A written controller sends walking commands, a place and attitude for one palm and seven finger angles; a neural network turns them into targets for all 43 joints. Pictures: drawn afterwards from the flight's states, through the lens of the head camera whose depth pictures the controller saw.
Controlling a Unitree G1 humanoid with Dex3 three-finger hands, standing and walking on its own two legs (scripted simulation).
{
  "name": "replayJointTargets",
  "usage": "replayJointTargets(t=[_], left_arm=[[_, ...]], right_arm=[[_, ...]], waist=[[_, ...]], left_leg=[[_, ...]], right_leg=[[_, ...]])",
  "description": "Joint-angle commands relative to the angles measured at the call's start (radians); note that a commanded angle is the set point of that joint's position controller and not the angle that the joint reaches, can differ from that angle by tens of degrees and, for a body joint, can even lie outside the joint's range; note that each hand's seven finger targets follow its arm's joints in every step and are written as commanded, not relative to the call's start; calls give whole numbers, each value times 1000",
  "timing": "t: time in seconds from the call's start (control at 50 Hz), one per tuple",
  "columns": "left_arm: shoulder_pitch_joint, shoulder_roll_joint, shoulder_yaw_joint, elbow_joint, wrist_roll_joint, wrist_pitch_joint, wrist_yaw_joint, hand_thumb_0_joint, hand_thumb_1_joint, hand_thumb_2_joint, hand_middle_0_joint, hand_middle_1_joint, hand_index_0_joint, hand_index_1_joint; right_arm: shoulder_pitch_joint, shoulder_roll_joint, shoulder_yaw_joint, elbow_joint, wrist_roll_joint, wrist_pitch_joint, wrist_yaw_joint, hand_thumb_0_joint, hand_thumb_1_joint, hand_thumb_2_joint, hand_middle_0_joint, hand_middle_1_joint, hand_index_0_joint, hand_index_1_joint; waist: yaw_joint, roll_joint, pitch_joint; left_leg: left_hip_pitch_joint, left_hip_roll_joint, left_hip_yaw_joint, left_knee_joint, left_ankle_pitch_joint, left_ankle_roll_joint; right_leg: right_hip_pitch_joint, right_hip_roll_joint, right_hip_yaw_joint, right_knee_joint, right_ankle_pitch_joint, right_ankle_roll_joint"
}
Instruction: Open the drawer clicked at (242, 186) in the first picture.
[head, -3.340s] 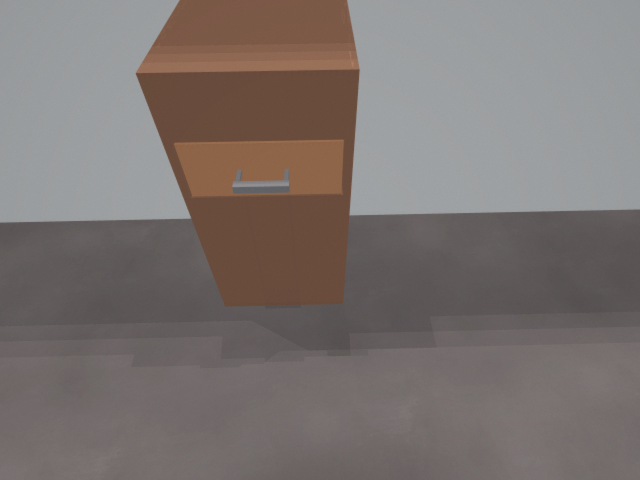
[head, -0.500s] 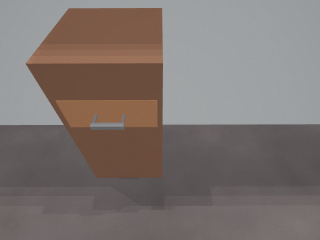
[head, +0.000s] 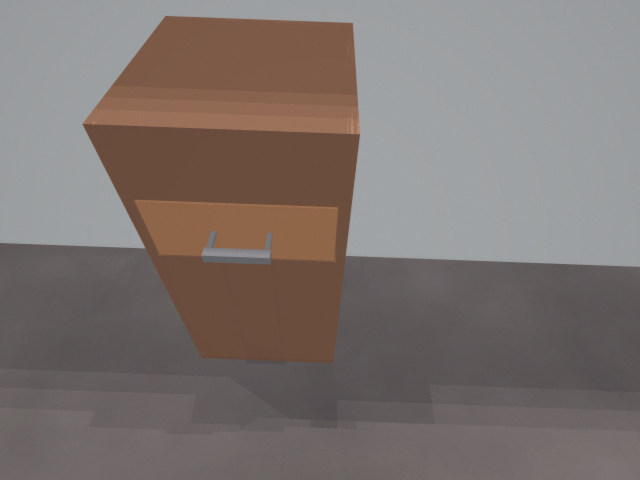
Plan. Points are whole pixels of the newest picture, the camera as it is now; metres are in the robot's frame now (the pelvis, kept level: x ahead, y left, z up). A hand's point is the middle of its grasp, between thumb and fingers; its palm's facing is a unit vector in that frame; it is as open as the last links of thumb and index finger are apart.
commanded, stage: raise the hand with hooked fingers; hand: left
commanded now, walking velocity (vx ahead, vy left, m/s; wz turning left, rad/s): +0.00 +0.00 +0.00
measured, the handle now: (239, 246) +0.55 +0.20 -0.13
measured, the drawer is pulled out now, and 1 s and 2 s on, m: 0.00 0.00 0.00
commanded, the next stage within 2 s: move the hooked fingers above the handle in 1.90 s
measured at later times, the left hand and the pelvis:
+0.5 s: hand out of the picture +0.13 +0.21 -0.07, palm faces -0.03 -0.08 -1.00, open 9.0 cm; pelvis -0.02 -0.05 -0.06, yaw +1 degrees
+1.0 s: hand (151, 375) +0.23 +0.23 +0.00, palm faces +0.07 -0.09 -0.99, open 12.0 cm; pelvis -0.01 -0.02 -0.03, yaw +1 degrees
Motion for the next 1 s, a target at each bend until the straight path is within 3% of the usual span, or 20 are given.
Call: replayJointTargets(t=[0.0, 0.02, 0.04, 0.06, 0.08, 0.1, 0.12, 0.14, 0.2, 0.26, 0.34, 0.38, 0.44, 0.48, 0.56, 0.64, 0.7, 0.76, 0.86, 0.98], left_arm=[[-673, 439, 21, -1561, 156, -183, 78, 0, 877, 890, -202, -315, -202, -315], [-208, 351, 61, -1278, 181, -94, 160, 0, 853, 880, -203, -330, -203, -330], [69, 160, -44, -1150, 179, 62, 204, 0, 830, 870, -205, -345, -205, -345], [64, 50, -123, -1149, 212, 82, 202, 0, 807, 860, -207, -360, -207, -360], [-23, 144, -83, -1213, 296, 72, 228, 0, 783, 850, -208, -375, -208, -375], [8, 218, -25, -1174, 418, 69, 258, 0, 760, 840, -210, -390, -210, -390], [93, 225, -12, -1111, 525, 71, 283, 0, 737, 830, -212, -405, -212, -405], [219, 227, 22, -1065, 620, 75, 305, 0, 713, 820, -213, -420, -213, -420], [425, 124, -55, -949, 892, 65, 354, 0, 643, 790, -218, -465, -218, -465], [427, 204, -6, -1059, 1014, -18, 389, 0, 573, 760, -223, -510, -223, -510], [214, 366, 137, -1232, 1115, -100, 472, 0, 480, 720, -230, -570, -230, -570], [24, 392, 175, -1323, 1111, -135, 518, 0, 433, 700, -233, -600, -233, -600], [-189, 411, 173, -1427, 1079, -194, 562, 0, 363, 670, -238, -645, -238, -645], [-165, 385, 141, -1383, 1046, -191, 560, 0, 317, 650, -242, -675, -242, -675], [-141, 385, 107, -1266, 1010, -67, 499, 0, 223, 610, -248, -735, -248, -735], [-31, 408, 105, -1234, 972, 54, 386, 0, 130, 570, -255, -795, -255, -795], [3, 410, 109, -1255, 956, 45, 322, 0, 60, 540, -260, -840, -260, -840], [-19, 415, 135, -1232, 966, 7, 317, 0, -10, 510, -265, -885, -265, -885], [-137, 420, 156, -1281, 983, -51, 380, 0, -127, 460, -273, -960, -273, -960], [-267, 393, 83, -1269, 983, 2, 377, 0, -267, 400, -283, -1050, -283, -1050]], right_arm=[[35, -271, -47, -419, 73, -160, -39, 0, -900, -900, 200, 300, 200, 300], [-45, -172, -35, -365, 58, -262, -90, 0, -900, -900, 200, 300, 200, 300], [-66, -132, -56, -342, 78, -299, -89, 0, -900, -900, 200, 300, 200, 300], [-59, -120, -45, -345, 72, -304, -86, 0, -900, -900, 200, 300, 200, 300], [-101, -164, -54, -398, 53, -301, -78, 0, -900, -900, 200, 300, 200, 300], [-101, -190, -55, -420, 24, -277, -74, 0, -900, -900, 200, 300, 200, 300], [-119, -191, -55, -467, 0, -247, -66, 0, -900, -900, 200, 300, 200, 300], [-137, -186, -72, -511, -6, -212, -47, 0, -900, -900, 200, 300, 200, 300], [-206, -179, -91, -588, -35, -83, 15, 0, -900, -900, 200, 300, 200, 300], [-268, -167, -78, -651, -31, -19, 62, 0, -900, -900, 200, 300, 200, 300], [-268, -154, -73, -679, -62, 24, 58, 0, -900, -900, 200, 300, 200, 300], [-267, -149, -81, -689, -76, 40, 45, 0, -900, -900, 200, 300, 200, 300], [-263, -146, -88, -675, -87, 39, 27, 0, -900, -900, 200, 300, 200, 300], [-256, -153, -92, -667, -81, 31, 22, 0, -900, -900, 200, 300, 200, 300], [-275, -154, -77, -654, -58, 48, 8, 0, -900, -900, 200, 300, 200, 300], [-296, -154, -49, -667, -29, 68, -11, 0, -900, -900, 200, 300, 200, 300], [-284, -152, -40, -650, -27, 62, -16, 0, -900, -900, 200, 300, 200, 300], [-269, -150, -40, -641, -31, 58, -16, 0, -900, -900, 200, 300, 200, 300], [-233, -153, -73, -630, -36, 46, -8, 0, -900, -900, 200, 300, 200, 300], [-230, -173, -88, -619, -21, 55, 2, 0, -900, -900, 200, 300, 200, 300]], waist=[[-80, 299, -486], [8, 380, -443], [-21, 288, -280], [-31, 164, -142], [-31, 118, -63], [-27, 80, -107], [-7, -5, -115], [45, -73, -170], [105, -216, -106], [155, -165, -213], [134, -75, -300], [94, 15, -381], [23, 36, -418], [3, 55, -403], [12, -23, -393], [60, -80, -395], [77, -87, -356], [79, -98, -296], [71, 12, -357], [49, 40, -350]], left_leg=[[295, 37, -79, -51, 524, 3], [377, 107, -96, -64, 663, -25], [204, 98, -105, -124, 496, -56], [97, 88, -97, -93, 385, -38], [-10, 67, -104, -42, 235, -30], [-80, 41, -97, 0, 126, -23], [-130, 19, -87, 63, 153, -12], [-162, 11, -80, 93, 205, -18], [-314, 5, -40, 152, 130, -33], [-371, -15, -25, 212, 159, -31], [-389, -44, -25, 315, 115, -10], [-336, -49, -32, 384, 73, -2], [-300, -50, -60, 492, 29, 8], [-323, -49, -55, 503, -1, 10], [-404, -43, -44, 428, 5, 13], [-373, -38, -31, 310, 63, 7], [-333, -33, -29, 239, 100, 1], [-316, -28, -29, 198, 91, 2], [-205, -26, -26, 183, 129, 4], [-116, -12, -33, 153, 181, 3]], right_leg=[[-37, 13, 15, 52, 396, -78], [-163, 15, -87, 159, 98, -78], [-262, 28, -123, 209, -75, -52], [-269, 13, -109, 171, -43, -50], [-290, 18, -101, 110, -16, -60], [-288, 28, -89, 72, 18, -73], [-301, 40, -72, 73, 46, -82], [-272, 51, -48, 99, 54, -89], [-360, 61, -25, 157, 19, -98], [-298, 40, 46, 225, 198, -104], [-354, 30, 112, 270, 208, -94], [-444, 17, 146, 276, 104, -90], [-574, 12, 184, 274, 9, -86], [-576, 12, 175, 261, -15, -83], [-403, 10, 139, 232, 90, -61], [-196, 0, 137, 182, 286, -47], [-132, -4, 92, 175, 387, -37], [-144, 1, 68, 144, 316, -40], [-181, 15, 18, 139, 244, -56], [-219, 30, -39, 133, 217, -61]])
